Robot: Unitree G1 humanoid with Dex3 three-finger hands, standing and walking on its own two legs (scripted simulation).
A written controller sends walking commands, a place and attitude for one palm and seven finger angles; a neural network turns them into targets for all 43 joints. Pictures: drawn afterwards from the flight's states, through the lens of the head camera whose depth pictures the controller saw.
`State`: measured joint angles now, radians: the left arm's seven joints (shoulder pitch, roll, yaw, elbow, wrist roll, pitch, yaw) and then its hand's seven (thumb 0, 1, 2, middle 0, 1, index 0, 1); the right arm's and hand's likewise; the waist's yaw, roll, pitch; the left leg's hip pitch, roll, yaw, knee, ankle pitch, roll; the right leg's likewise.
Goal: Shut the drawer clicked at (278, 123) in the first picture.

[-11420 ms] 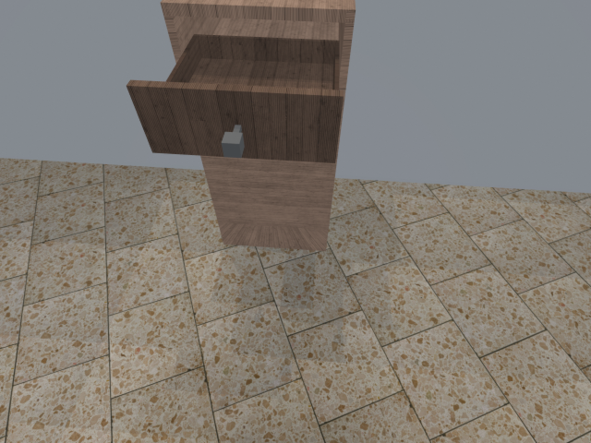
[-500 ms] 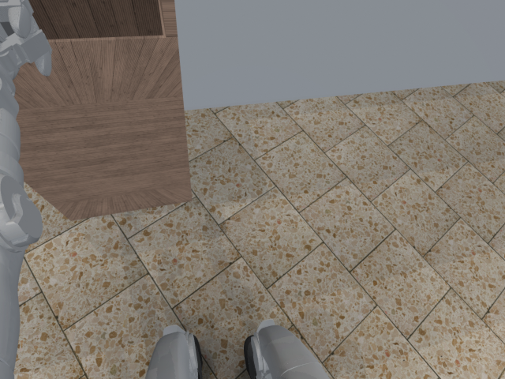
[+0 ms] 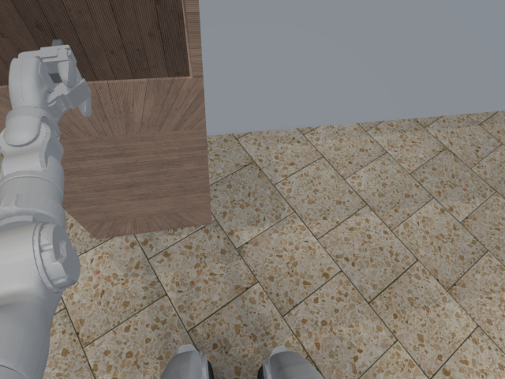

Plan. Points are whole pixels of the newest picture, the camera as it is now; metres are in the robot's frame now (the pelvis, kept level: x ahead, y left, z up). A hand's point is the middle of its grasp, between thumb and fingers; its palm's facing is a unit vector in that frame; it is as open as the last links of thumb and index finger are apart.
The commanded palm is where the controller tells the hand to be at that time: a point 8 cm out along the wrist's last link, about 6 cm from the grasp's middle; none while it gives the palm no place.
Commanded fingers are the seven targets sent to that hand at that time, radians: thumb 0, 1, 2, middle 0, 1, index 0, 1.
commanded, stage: draw the hand back to the body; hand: left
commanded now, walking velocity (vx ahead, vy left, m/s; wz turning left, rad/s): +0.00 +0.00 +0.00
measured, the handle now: (56, 58) +0.59 +0.25 +0.11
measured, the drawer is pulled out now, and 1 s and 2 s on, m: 0.00 0.00 0.00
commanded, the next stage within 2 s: step back with the hand held close in 1.42 s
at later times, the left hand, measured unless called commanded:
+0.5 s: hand (27, 162) +0.38 +0.22 +0.15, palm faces +0.10 -0.99 -0.04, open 3.3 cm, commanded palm +0.34 +0.26 +0.16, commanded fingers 0.00 0.90 0.90 -1.40 -1.60 -1.40 -1.60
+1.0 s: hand out of the picture +0.24 +0.22 +0.20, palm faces +0.38 -0.88 -0.30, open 3.3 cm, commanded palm +0.19 +0.26 +0.21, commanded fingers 0.00 0.90 0.90 -1.40 -1.60 -1.40 -1.60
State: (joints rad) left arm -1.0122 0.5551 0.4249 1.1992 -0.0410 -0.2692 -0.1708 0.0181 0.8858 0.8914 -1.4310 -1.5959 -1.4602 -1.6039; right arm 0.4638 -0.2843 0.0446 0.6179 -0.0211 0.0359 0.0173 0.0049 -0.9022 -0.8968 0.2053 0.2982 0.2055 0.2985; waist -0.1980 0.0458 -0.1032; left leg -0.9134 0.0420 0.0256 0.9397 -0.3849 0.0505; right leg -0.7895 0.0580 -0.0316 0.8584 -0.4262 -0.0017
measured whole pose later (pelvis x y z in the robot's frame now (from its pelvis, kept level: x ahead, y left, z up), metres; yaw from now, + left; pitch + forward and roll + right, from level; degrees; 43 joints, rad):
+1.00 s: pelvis +0.00 -0.02 +0.06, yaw +2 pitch -4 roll +0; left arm 0.22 0.32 0.22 -0.14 -0.10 -0.08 0.09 0.01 0.90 0.90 -1.40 -1.60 -1.40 -1.60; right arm 0.21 -0.24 0.05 0.62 0.03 -0.03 -0.06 0.01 -0.90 -0.90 0.20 0.30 0.20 0.30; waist 0.03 0.08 0.02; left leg -0.17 0.00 0.03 0.44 -0.20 0.02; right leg -0.07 0.03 -0.02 0.41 -0.27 -0.03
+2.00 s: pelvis -0.02 +0.00 +0.05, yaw +1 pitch +1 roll -1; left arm 0.65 0.43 0.37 -0.59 -0.06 -0.17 0.11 0.02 0.89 0.90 -1.40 -1.59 -1.40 -1.60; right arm 0.20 -0.23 -0.01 0.51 0.02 0.03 -0.07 0.01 -0.90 -0.90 0.20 0.30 0.20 0.30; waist 0.01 0.01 0.05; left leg -0.32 -0.02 0.07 0.49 -0.19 0.06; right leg -0.23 0.01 0.01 0.48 -0.25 0.02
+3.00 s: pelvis -0.24 +0.04 +0.05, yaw -3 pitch -2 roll -3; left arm 0.69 0.48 0.42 -0.64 -0.08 -0.20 0.12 0.01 0.89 0.90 -1.40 -1.59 -1.40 -1.60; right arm 0.22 -0.20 0.00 0.54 0.00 -0.08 -0.03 0.01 -0.90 -0.90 0.21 0.30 0.21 0.30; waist -0.04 0.02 0.03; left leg -0.39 -0.01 0.04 0.33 0.01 0.06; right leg -0.34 0.06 -0.05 0.77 -0.51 -0.01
